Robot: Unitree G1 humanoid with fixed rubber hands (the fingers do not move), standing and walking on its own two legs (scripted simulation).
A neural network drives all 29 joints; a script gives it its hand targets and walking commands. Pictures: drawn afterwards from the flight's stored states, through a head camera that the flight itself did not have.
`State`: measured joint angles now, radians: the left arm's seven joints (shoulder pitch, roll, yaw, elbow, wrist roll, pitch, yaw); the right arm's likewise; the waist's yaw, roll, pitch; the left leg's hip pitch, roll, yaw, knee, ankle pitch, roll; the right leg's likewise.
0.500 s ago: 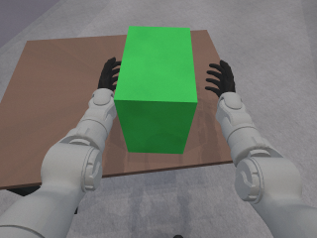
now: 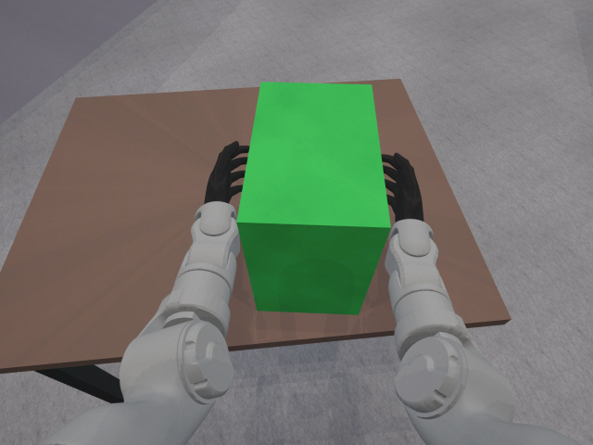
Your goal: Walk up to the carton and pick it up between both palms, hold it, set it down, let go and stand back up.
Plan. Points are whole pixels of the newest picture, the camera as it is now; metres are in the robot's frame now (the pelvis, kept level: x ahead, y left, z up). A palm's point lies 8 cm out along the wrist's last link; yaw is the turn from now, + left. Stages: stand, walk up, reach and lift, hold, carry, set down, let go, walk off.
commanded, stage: reach and lift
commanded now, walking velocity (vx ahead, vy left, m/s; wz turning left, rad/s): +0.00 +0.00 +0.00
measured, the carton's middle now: (311, 203) +0.46 -0.01 +0.03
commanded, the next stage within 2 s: none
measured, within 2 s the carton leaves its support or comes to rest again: leaves its support in 1.40 s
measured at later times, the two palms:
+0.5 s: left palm (221, 202) +0.42 +0.12 +0.08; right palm (406, 215) +0.40 -0.13 +0.07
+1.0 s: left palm (222, 203) +0.42 +0.12 +0.08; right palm (406, 215) +0.40 -0.14 +0.07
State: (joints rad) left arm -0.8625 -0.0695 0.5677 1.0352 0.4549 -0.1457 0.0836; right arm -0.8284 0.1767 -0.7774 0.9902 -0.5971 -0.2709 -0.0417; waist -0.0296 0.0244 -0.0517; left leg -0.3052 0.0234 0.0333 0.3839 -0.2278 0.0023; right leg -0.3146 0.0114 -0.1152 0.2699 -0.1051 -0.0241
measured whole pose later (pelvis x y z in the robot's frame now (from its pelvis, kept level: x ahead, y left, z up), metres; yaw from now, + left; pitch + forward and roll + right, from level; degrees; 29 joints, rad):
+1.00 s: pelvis +0.00 +0.00 +0.00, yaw +1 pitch +7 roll -1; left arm -0.79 -0.13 0.51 0.86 0.44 -0.06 0.09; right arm -0.77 0.17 -0.68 0.95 -0.49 -0.28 -0.05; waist -0.04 0.00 -0.01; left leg -0.25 0.02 0.03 0.36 -0.22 0.01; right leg -0.26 0.01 -0.12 0.26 -0.11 -0.02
